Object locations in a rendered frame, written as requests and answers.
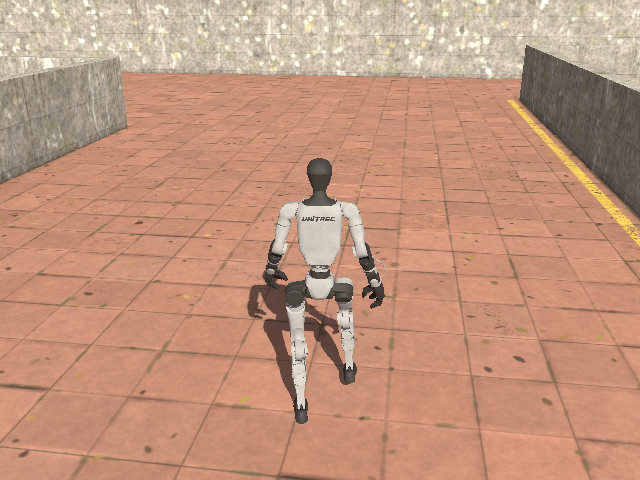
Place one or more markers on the left robot forearm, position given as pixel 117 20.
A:
pixel 273 261

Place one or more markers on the right robot upper arm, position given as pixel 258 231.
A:
pixel 351 212

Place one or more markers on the right robot thigh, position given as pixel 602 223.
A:
pixel 343 290

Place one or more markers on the robot right hand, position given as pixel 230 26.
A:
pixel 377 292

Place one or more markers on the right robot forearm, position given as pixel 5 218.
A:
pixel 370 269

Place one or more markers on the left robot upper arm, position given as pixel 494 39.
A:
pixel 287 212

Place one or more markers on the robot left hand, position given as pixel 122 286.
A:
pixel 279 275

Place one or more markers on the humanoid robot torso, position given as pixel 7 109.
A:
pixel 319 237

